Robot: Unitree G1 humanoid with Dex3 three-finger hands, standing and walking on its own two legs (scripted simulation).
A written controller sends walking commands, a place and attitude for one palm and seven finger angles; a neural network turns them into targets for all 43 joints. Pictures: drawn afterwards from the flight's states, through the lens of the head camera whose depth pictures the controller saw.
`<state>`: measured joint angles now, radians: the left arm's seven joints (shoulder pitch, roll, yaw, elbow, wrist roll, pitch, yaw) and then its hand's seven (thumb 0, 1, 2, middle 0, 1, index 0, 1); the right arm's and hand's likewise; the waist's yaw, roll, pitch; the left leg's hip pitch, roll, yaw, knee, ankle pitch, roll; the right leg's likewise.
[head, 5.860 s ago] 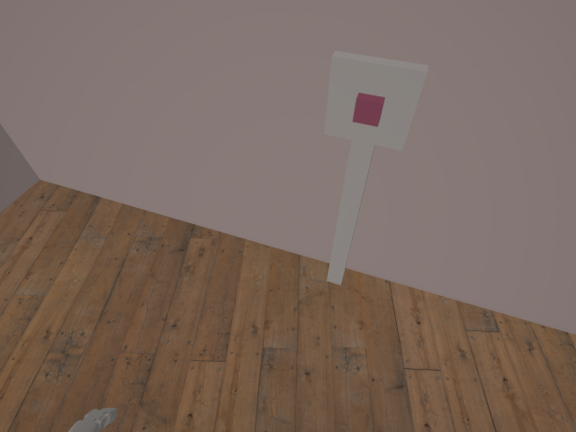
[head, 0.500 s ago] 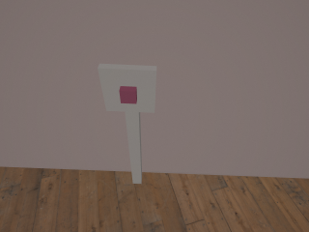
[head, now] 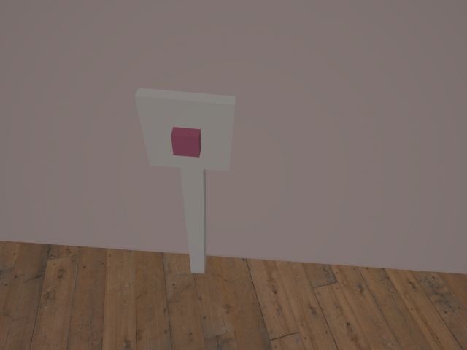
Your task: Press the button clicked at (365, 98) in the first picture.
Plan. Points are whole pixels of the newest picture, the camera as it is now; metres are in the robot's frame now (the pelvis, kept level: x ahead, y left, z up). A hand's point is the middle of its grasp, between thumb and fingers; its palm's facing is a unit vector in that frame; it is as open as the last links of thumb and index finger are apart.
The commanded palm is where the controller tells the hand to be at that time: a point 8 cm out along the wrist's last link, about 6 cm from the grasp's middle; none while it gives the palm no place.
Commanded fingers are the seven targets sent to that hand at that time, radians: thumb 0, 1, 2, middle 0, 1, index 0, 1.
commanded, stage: shuffle to correct the standing spot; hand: left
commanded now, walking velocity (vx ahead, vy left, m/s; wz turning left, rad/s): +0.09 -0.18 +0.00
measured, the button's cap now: (186, 141) +0.51 +0.15 +0.06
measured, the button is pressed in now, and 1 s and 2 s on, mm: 0 0 0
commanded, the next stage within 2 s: come to a stop and stand still in 0.40 s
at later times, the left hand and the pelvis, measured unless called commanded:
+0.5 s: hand out of the picture +0.13 +0.13 -0.16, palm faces -0.05 -0.98 -0.19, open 7.4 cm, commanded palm none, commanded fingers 0.00 0.90 0.90 -0.20 -0.30 -0.20 -0.30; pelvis +0.05 -0.05 +0.01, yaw -2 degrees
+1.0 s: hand out of the picture +0.03 +0.11 -0.17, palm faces +0.12 -0.97 -0.23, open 7.3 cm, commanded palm none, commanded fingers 0.00 0.90 0.90 -0.20 -0.30 -0.20 -0.30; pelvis +0.01 -0.08 +0.00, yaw +0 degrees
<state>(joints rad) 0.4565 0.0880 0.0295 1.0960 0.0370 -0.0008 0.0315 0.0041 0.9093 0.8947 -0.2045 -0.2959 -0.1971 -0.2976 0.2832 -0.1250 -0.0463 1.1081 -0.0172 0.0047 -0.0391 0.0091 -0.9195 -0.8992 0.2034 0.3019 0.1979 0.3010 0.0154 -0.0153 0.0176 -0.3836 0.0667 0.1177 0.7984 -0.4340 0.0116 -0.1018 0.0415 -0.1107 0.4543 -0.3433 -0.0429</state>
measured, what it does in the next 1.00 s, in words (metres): steps on the spot: left foot, then right foot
